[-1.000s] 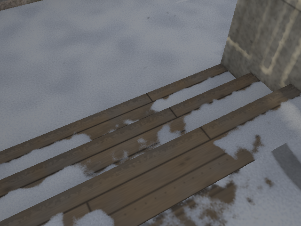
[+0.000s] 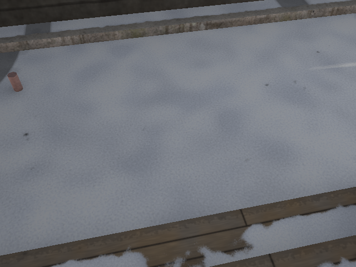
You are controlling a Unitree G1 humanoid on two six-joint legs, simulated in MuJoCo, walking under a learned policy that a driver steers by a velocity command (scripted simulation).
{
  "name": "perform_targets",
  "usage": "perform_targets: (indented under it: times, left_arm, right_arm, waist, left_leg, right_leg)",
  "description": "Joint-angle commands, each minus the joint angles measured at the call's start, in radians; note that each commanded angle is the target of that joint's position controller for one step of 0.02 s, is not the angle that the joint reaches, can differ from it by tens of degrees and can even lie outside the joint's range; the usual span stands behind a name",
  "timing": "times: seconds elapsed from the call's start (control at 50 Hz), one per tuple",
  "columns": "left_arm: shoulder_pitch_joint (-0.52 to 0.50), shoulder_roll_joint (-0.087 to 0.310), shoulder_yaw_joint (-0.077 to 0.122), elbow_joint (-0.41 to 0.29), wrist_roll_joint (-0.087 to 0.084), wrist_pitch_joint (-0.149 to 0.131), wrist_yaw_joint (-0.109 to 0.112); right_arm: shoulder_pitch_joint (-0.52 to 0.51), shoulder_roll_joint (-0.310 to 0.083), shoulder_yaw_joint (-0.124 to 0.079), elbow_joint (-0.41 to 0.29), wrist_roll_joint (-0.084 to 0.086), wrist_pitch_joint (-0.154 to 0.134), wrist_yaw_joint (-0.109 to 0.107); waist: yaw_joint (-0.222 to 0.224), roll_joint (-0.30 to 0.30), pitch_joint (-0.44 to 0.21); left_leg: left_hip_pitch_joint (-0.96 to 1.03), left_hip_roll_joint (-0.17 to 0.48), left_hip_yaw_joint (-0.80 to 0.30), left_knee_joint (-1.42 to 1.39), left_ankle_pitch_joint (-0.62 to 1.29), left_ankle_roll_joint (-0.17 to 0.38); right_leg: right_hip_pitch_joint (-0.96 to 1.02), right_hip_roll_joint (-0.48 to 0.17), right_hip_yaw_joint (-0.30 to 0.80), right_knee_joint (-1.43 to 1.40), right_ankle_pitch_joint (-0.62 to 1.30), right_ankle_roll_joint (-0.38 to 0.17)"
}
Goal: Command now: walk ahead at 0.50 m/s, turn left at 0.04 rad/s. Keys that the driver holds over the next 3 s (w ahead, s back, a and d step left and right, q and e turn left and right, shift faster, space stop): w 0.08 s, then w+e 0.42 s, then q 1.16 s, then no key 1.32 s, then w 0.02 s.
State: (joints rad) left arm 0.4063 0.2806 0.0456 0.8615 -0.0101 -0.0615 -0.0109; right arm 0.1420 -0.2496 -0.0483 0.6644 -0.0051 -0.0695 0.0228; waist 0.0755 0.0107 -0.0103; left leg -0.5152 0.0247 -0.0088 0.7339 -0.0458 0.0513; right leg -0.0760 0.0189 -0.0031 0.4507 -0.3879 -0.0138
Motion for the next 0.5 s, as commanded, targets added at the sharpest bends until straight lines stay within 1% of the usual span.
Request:
perform_targets:
  times: [0.02, 0.04, 0.06, 0.08, 0.1, 0.12, 0.14, 0.16, 0.18, 0.2, 0.22, 0.24, 0.26, 0.28, 0.3, 0.32, 0.34, 0.36, 0.38, 0.4, 0.42, 0.44, 0.46, 0.48, 0.5]
  left_arm:
    - [-0.046, 0.119, 0.020, -0.076, -0.007, -0.004, 0.011]
    - [0.038, 0.071, 0.002, -0.077, 0.010, -0.013, 0.009]
    - [0.102, 0.024, -0.009, -0.060, 0.015, -0.036, -0.003]
    - [0.030, 0.096, 0.010, -0.100, -0.046, -0.050, -0.007]
    - [-0.091, 0.152, 0.026, -0.128, -0.060, -0.038, 0.001]
    - [-0.130, 0.154, 0.030, -0.141, -0.046, -0.014, 0.006]
    - [-0.107, 0.129, 0.031, -0.129, -0.029, 0.014, 0.012]
    - [-0.086, 0.112, 0.031, -0.131, -0.024, 0.033, 0.013]
    - [-0.088, 0.097, 0.029, -0.134, -0.021, 0.042, 0.013]
    - [-0.113, 0.084, 0.028, -0.146, -0.014, 0.046, 0.008]
    - [-0.139, 0.063, 0.018, -0.157, -0.012, 0.044, 0.003]
    - [-0.138, 0.032, 0.007, -0.154, -0.002, 0.040, -0.005]
    - [-0.150, 0.022, 0.002, -0.157, -0.001, 0.039, -0.012]
    - [-0.116, 0.037, 0.011, -0.140, 0.000, 0.034, -0.021]
    - [-0.107, 0.056, 0.019, -0.131, 0.000, 0.033, -0.025]
    - [-0.129, 0.054, 0.021, -0.138, -0.003, 0.036, -0.026]
    - [-0.161, 0.056, 0.023, -0.154, -0.004, 0.039, -0.026]
    - [-0.237, 0.053, 0.026, -0.175, -0.018, 0.036, -0.029]
    - [-0.309, 0.048, 0.023, -0.203, -0.021, 0.033, -0.029]
    - [-0.352, 0.037, 0.021, -0.223, -0.023, 0.028, -0.033]
    - [-0.426, 0.039, 0.022, -0.254, -0.026, 0.017, -0.038]
    - [-0.459, 0.023, 0.017, -0.267, -0.026, 0.010, -0.047]
    - [-0.457, 0.018, 0.017, -0.268, -0.023, 0.006, -0.057]
    - [-0.454, 0.031, 0.018, -0.272, -0.022, 0.000, -0.076]
    - [-0.451, 0.027, 0.017, -0.256, -0.025, 0.004, -0.092]
  right_arm:
    - [0.246, -0.154, -0.066, 0.006, 0.007, -0.018, -0.004]
    - [0.363, -0.232, -0.086, 0.012, 0.014, -0.008, -0.012]
    - [0.349, -0.196, -0.050, -0.017, 0.030, 0.002, -0.004]
    - [0.399, -0.211, -0.063, 0.024, 0.032, 0.001, 0.008]
    - [0.345, -0.161, -0.050, 0.019, 0.032, -0.005, 0.012]
    - [0.248, -0.119, -0.033, 0.000, 0.028, -0.009, 0.016]
    - [0.180, -0.098, -0.024, -0.012, 0.018, -0.022, 0.018]
    - [0.136, -0.097, -0.024, -0.008, 0.017, -0.027, 0.014]
    - [0.127, -0.100, -0.025, -0.002, 0.010, -0.031, 0.007]
    - [0.151, -0.113, -0.031, 0.019, 0.009, -0.034, 0.001]
    - [0.175, -0.125, -0.038, 0.034, 0.009, -0.036, -0.007]
    - [0.197, -0.146, -0.049, 0.057, 0.002, -0.033, -0.015]
    - [0.205, -0.154, -0.053, 0.066, 0.000, -0.032, -0.021]
    - [0.222, -0.167, -0.057, 0.085, -0.012, -0.036, -0.025]
    - [0.225, -0.167, -0.056, 0.090, -0.014, -0.037, -0.025]
    - [0.231, -0.153, -0.051, 0.100, -0.006, -0.035, -0.025]
    - [0.235, -0.142, -0.047, 0.108, -0.001, -0.032, -0.024]
    - [0.321, -0.108, -0.042, 0.148, 0.008, -0.031, -0.035]
    - [0.372, -0.098, -0.041, 0.168, 0.006, -0.027, -0.045]
    - [0.417, -0.099, -0.043, 0.186, 0.003, -0.023, -0.051]
    - [0.478, -0.098, -0.042, 0.191, 0.001, -0.023, -0.054]
    - [0.492, -0.099, -0.042, 0.200, -0.005, -0.021, -0.058]
    - [0.477, -0.100, -0.040, 0.201, -0.009, -0.019, -0.063]
    - [0.410, -0.093, -0.032, 0.177, -0.004, -0.018, -0.073]
    - [0.328, -0.103, -0.030, 0.155, -0.015, -0.022, -0.068]
  waist:
    - [-0.178, -0.011, -0.052]
    - [-0.194, 0.185, -0.176]
    - [-0.120, 0.286, -0.189]
    - [-0.149, 0.302, -0.147]
    - [-0.146, 0.142, -0.036]
    - [-0.114, 0.063, 0.023]
    - [-0.075, 0.062, 0.045]
    - [-0.044, 0.078, 0.068]
    - [-0.038, 0.073, 0.074]
    - [-0.047, 0.057, 0.072]
    - [-0.059, 0.041, 0.058]
    - [-0.065, 0.024, 0.019]
    - [-0.075, 0.012, 0.007]
    - [-0.077, 0.018, -0.027]
    - [-0.076, -0.009, -0.046]
    - [-0.087, 0.005, -0.028]
    - [-0.099, 0.034, -0.001]
    - [-0.151, 0.081, 0.044]
    - [-0.188, 0.094, 0.073]
    - [-0.209, 0.102, 0.102]
    - [-0.249, 0.079, 0.127]
    - [-0.258, 0.091, 0.152]
    - [-0.246, 0.104, 0.170]
    - [-0.215, 0.073, 0.182]
    - [-0.196, 0.016, 0.181]
  left_leg:
    - [0.469, -0.024, 0.036, -0.152, 0.031, 0.071]
    - [0.690, 0.216, -0.284, -0.210, 0.029, 0.201]
    - [0.693, 0.317, -0.497, -0.228, 0.224, 0.276]
    - [0.617, 0.364, -0.665, -0.407, -0.025, 0.343]
    - [0.537, 0.352, -0.585, -0.411, -0.128, 0.316]
    - [0.400, 0.320, -0.481, -0.426, -0.116, 0.279]
    - [0.288, 0.279, -0.391, -0.458, -0.133, 0.248]
    - [0.227, 0.255, -0.332, -0.483, -0.166, 0.223]
    - [0.206, 0.242, -0.280, -0.508, -0.153, 0.209]
    - [0.213, 0.235, -0.236, -0.509, -0.092, 0.205]
    - [0.251, 0.235, -0.195, -0.508, -0.011, 0.203]
    - [0.275, 0.228, -0.134, -0.476, 0.068, 0.198]
    - [0.286, 0.226, -0.092, -0.469, 0.109, 0.187]
    - [0.320, 0.257, -0.094, -0.427, 0.168, 0.193]
    - [0.340, 0.250, -0.059, -0.387, 0.148, 0.181]
    - [0.335, 0.249, -0.042, -0.374, 0.127, 0.171]
    - [0.342, 0.250, -0.031, -0.359, 0.127, 0.159]
    - [0.491, 0.281, -0.069, -0.319, 0.027, 0.139]
    - [0.608, 0.308, -0.095, -0.288, -0.010, 0.122]
    - [0.685, 0.333, -0.114, -0.264, -0.022, 0.114]
    - [0.765, 0.335, -0.112, -0.255, -0.081, 0.107]
    - [0.758, 0.352, -0.122, -0.244, -0.093, 0.100]
    - [0.714, 0.358, -0.106, -0.236, -0.077, 0.087]
    - [0.611, 0.332, -0.030, -0.237, -0.133, 0.041]
    - [0.335, 0.264, 0.098, -0.244, -0.268, 0.000]
  right_leg:
    - [-0.257, -0.117, 0.059, 0.329, 0.734, -0.108]
    - [-0.465, -0.031, 0.005, 0.720, 0.269, -0.050]
    - [-0.626, 0.030, 0.113, 0.930, -0.252, -0.056]
    - [-0.767, 0.036, 0.131, 1.001, -0.185, -0.063]
    - [-0.832, -0.028, 0.120, 1.017, -0.112, -0.060]
    - [-0.788, -0.061, 0.140, 0.940, -0.032, -0.052]
    - [-0.702, -0.094, 0.159, 0.873, 0.019, -0.038]
    - [-0.661, -0.110, 0.169, 0.796, 0.056, -0.027]
    - [-0.641, -0.120, 0.167, 0.735, 0.106, -0.020]
    - [-0.649, -0.120, 0.164, 0.663, 0.156, -0.016]
    - [-0.659, -0.123, 0.158, 0.591, 0.206, -0.015]
    - [-0.625, -0.127, 0.130, 0.548, 0.271, -0.014]
    - [-0.611, -0.128, 0.112, 0.504, 0.310, -0.018]
    - [-0.607, -0.139, 0.129, 0.559, 0.399, -0.025]
    - [-0.611, -0.125, 0.102, 0.575, 0.461, -0.033]
    - [-0.624, -0.119, 0.089, 0.571, 0.472, -0.041]
    - [-0.645, -0.116, 0.077, 0.566, 0.456, -0.047]
    - [-0.827, -0.140, 0.171, 0.554, 0.495, -0.052]
    - [-0.971, -0.128, 0.203, 0.540, 0.442, -0.055]
    - [-1.073, -0.132, 0.217, 0.531, 0.396, -0.057]
    - [-1.171, -0.122, 0.196, 0.484, 0.406, -0.052]
    - [-1.186, -0.129, 0.188, 0.465, 0.406, -0.052]
    - [-1.159, -0.136, 0.179, 0.453, 0.427, -0.055]
    - [-1.041, -0.152, 0.170, 0.323, 0.619, -0.057]
    - [-0.717, -0.116, 0.063, 0.186, 0.838, -0.057]
